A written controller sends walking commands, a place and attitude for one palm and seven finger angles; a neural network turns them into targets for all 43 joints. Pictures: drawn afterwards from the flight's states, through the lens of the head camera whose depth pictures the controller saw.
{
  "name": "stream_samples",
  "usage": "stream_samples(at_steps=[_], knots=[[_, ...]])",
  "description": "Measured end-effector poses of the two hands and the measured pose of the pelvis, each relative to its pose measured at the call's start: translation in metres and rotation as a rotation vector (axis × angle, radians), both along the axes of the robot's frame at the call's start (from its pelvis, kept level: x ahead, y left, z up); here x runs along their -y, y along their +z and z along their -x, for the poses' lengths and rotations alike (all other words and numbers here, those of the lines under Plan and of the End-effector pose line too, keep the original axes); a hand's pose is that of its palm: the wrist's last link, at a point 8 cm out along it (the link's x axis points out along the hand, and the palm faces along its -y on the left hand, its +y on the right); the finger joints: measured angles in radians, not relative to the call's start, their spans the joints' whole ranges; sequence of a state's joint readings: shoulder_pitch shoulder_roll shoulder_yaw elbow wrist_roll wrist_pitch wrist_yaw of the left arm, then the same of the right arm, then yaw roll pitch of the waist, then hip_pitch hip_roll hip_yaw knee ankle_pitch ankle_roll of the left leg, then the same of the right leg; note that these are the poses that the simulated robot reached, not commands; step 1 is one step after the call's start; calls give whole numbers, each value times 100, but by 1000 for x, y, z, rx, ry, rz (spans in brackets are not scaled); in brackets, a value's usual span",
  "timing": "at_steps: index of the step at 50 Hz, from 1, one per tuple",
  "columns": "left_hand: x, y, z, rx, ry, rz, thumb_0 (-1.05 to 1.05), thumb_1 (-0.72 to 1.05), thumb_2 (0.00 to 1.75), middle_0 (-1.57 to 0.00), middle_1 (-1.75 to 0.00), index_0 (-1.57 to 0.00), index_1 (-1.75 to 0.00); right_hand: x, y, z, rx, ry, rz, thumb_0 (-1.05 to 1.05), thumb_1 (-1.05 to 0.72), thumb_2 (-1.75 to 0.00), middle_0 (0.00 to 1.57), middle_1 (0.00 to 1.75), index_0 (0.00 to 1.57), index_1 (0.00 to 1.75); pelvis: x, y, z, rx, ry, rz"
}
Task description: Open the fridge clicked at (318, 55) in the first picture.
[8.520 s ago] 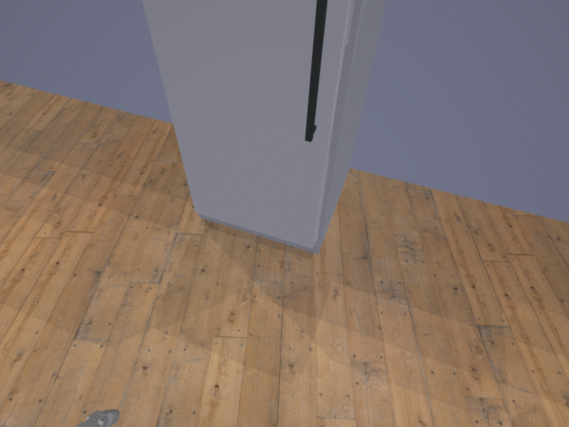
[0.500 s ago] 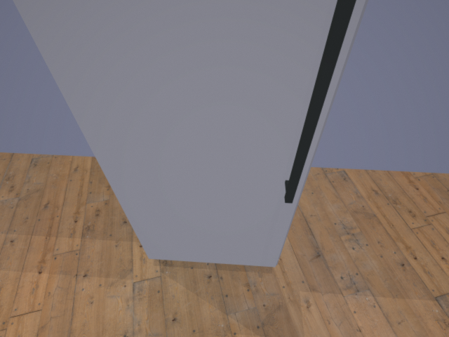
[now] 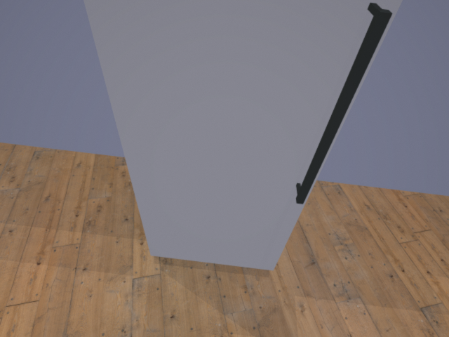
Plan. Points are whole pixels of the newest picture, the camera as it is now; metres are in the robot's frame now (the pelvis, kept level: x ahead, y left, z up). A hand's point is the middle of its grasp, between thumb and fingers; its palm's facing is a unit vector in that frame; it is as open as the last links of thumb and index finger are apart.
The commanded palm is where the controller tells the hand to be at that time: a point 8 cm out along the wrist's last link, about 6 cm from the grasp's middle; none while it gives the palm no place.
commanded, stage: come to a stop and stand still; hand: right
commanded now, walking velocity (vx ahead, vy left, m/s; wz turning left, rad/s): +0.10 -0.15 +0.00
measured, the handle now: (327, 127) +0.52 -0.20 +0.13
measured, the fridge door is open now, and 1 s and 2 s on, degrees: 0 0 0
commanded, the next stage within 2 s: look again from close up in 0.78 s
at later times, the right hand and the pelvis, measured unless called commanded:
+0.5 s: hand out of the picture -0.02 -0.20 -0.18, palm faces +0.08 +0.98 -0.17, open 7.4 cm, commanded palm none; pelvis +0.00 -0.04 +0.00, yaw -1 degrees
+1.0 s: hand out of the picture -0.01 -0.21 -0.17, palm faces +0.03 +0.97 -0.24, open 7.4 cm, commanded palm none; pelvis -0.01 -0.03 -0.01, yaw -1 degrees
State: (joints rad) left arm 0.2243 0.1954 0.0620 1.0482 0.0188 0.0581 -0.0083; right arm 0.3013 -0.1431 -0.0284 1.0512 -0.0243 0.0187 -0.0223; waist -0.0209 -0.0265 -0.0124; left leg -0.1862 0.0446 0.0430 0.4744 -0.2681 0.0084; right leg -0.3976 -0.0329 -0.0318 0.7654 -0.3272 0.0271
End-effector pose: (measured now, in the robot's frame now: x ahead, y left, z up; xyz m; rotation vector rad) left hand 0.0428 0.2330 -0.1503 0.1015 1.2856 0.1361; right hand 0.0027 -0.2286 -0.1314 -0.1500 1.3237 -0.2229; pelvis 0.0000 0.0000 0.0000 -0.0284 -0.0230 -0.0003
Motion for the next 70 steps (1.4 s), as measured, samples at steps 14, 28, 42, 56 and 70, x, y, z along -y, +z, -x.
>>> stream_samples(at_steps=[14,28,42,56,70], knots=[[26,6,53,-163,-40,-63,0,91,89,-20,-30,-19,-30,8,-22,43,-130,-78,-74,1,-91,-90,20,30,20,30,23,-3,4,-16,-33,-24],[56,4,54,-124,-11,-26,1,93,89,-20,-30,-20,-30,21,-18,22,-94,-11,-68,1,-91,-90,20,30,19,30,36,1,5,3,-17,-23],[53,-7,55,-61,-32,-1,1,92,89,-20,-30,-20,-30,32,-15,19,-50,34,-14,1,-91,-90,20,30,20,30,36,-7,13,3,-16,-22],[33,-8,52,-74,-34,9,0,91,89,-20,-30,-20,-30,13,-8,14,-43,37,-10,0,-91,-90,20,30,20,30,17,-4,12,0,-8,-10],[10,-5,47,-97,-37,-9,0,91,89,-20,-30,-19,-30,-6,-10,10,-47,28,-17,1,-91,-90,20,30,20,30,-3,-3,8,-3,-13,-12]])
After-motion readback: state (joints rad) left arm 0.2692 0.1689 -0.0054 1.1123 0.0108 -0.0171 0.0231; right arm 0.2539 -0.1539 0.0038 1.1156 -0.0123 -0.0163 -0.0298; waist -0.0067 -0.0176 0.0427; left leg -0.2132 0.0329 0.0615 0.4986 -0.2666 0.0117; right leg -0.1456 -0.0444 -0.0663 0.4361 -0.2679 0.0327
